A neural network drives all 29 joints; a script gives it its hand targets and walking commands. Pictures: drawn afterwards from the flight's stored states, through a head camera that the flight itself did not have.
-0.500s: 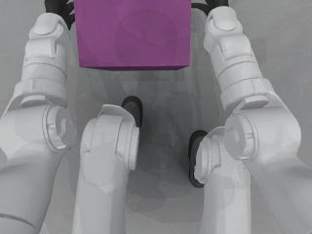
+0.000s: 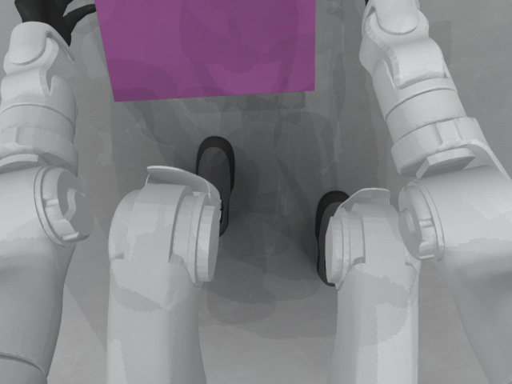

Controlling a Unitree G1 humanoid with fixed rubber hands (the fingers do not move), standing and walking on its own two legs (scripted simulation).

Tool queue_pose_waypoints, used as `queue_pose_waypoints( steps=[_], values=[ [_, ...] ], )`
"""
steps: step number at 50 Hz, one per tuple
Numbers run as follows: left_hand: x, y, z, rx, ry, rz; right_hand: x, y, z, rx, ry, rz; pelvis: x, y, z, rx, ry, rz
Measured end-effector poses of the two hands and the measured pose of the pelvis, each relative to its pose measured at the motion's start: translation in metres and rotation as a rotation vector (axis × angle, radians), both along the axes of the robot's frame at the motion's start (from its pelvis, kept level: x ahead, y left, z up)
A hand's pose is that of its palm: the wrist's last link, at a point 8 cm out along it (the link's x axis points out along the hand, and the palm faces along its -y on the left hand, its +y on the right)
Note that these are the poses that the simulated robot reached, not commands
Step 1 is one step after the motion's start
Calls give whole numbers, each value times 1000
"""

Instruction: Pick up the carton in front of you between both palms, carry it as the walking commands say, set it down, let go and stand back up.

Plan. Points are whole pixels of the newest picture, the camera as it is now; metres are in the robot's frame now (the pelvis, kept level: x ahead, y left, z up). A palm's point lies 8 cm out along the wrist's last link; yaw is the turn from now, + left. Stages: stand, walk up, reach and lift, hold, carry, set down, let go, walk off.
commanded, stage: set down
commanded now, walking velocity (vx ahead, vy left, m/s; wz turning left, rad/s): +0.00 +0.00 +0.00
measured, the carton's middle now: (220, 12) +0.49 +0.15 -0.26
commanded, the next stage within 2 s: let go in 1.10 s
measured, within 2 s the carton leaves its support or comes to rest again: neither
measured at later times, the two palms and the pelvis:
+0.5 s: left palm out of the picture +0.45 +0.36 -0.05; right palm out of the picture +0.56 -0.01 -0.04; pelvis +0.01 +0.01 +0.07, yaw +1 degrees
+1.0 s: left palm out of the picture +0.45 +0.37 +0.10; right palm out of the picture +0.56 -0.01 +0.10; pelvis +0.05 +0.01 +0.20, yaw +3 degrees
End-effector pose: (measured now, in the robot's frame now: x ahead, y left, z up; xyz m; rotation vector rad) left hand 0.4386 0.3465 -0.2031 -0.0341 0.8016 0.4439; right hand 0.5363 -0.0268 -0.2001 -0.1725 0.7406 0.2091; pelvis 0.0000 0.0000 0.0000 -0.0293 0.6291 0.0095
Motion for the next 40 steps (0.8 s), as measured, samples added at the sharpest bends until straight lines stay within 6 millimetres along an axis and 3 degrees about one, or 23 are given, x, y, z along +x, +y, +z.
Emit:
queue_pose_waypoints(
  steps=[5, 12, 22, 31, 40],
  values=[
    [12, 9, 14, -3, -67, -4, 4, 7, 11, 15, -47, -1, 0, 4, 0, -7, -14, 10],
    [22, 11, 60, -15, -165, -21, 15, 17, 64, -4, -123, -19, 1, 5, 12, -22, -20, 42],
    [11, 13, 136, -6, -151, -27, 24, 22, 146, -16, -97, -62, 11, 4, 62, -46, 59, 62],
    [17, 11, 185, 10, -160, -41, 24, 11, 188, -7, -115, -76, 22, 6, 99, -50, 132, 58],
    [12, 21, 238, 10, -160, -40, 18, 13, 235, -2, -124, -66, 34, 7, 144, -41, 153, 66]
  ],
)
